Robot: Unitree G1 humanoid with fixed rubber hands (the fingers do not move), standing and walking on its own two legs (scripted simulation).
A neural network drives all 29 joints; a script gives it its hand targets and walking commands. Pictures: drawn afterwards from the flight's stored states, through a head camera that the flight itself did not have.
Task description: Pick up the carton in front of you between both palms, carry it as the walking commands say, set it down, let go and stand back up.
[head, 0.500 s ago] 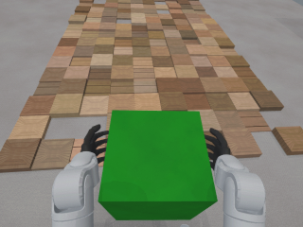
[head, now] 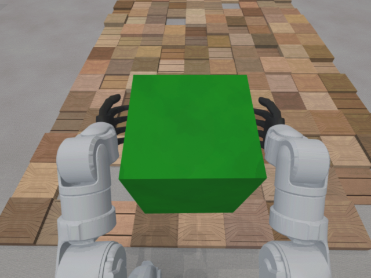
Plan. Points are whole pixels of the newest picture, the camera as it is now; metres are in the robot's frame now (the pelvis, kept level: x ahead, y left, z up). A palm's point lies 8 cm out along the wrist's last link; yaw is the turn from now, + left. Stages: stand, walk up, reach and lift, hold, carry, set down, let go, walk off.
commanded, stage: carry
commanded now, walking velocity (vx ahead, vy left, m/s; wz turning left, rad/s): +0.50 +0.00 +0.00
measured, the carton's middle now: (189, 152) +0.37 +0.01 +0.08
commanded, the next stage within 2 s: none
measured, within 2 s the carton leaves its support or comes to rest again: neither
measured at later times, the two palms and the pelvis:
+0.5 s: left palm (144, 41) +0.74 +0.16 +0.13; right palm (246, 45) +0.71 -0.14 +0.13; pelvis +0.34 +0.03 -0.01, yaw +0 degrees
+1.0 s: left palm out of the picture +1.05 +0.23 +0.22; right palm out of the picture +1.06 -0.07 +0.21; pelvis +0.68 +0.05 +0.02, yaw +1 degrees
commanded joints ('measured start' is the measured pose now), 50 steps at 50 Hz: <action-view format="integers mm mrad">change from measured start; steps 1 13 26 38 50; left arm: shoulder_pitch -706 -927 -718 -919 -839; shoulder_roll -885 -1046 -879 -1076 -983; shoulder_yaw -680 -548 -670 -758 -579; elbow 51 140 -9 -89 296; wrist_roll -461 -402 -302 -551 -451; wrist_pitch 12 9 -25 -36 28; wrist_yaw -263 -207 -166 -257 -259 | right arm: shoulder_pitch -729 -957 -819 -735 -755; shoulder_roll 871 1048 906 862 792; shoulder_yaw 660 536 681 546 481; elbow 58 105 -69 9 286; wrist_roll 423 501 493 279 322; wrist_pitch -27 -38 -46 -71 -9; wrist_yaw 186 221 231 168 187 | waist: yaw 15 -141 -57 76 -108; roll -131 102 189 -63 338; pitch -345 -542 -493 -563 -583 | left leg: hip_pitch -35 1015 776 -80 1004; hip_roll -32 238 73 -63 312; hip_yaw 63 -402 29 -96 -636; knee -129 -422 -329 156 -449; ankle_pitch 73 500 1054 -216 255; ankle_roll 10 217 107 10 250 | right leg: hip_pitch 323 -659 -279 429 -523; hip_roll -214 -26 117 -252 64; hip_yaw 149 223 -84 489 169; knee -30 1069 352 100 917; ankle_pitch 493 -154 97 568 -296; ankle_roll -112 15 -7 -179 68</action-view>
